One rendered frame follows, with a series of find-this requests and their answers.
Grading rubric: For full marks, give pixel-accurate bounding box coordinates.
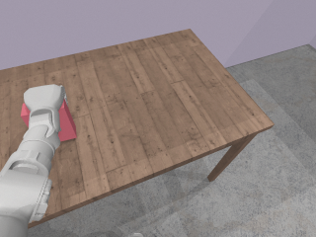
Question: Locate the robot left hand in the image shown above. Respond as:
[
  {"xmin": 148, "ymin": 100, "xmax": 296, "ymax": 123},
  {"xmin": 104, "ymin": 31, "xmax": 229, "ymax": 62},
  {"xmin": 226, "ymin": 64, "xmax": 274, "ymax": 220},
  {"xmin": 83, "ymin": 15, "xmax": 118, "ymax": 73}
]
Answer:
[{"xmin": 24, "ymin": 84, "xmax": 68, "ymax": 131}]

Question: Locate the table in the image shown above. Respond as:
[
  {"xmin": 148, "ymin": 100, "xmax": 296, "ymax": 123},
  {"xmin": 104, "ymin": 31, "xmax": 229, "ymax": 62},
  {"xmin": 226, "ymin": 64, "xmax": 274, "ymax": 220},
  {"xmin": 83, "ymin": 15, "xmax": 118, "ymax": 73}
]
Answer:
[{"xmin": 0, "ymin": 29, "xmax": 275, "ymax": 229}]

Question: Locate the left robot upper arm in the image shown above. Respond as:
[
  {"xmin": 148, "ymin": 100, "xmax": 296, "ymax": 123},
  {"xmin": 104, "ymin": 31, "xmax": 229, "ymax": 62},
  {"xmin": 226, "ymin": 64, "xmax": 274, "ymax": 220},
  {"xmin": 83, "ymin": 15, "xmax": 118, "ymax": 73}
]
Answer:
[{"xmin": 0, "ymin": 169, "xmax": 52, "ymax": 237}]

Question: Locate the sponge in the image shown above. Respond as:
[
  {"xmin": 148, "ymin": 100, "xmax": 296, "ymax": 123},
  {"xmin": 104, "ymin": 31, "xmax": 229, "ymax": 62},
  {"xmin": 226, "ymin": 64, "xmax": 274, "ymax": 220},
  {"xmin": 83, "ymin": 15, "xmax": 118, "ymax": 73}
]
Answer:
[{"xmin": 21, "ymin": 99, "xmax": 77, "ymax": 141}]

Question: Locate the robot left forearm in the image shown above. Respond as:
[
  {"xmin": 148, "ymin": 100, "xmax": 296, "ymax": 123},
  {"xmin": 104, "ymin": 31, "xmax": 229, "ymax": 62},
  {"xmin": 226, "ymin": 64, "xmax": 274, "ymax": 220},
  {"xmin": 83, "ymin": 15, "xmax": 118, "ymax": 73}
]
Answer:
[{"xmin": 0, "ymin": 106, "xmax": 61, "ymax": 182}]

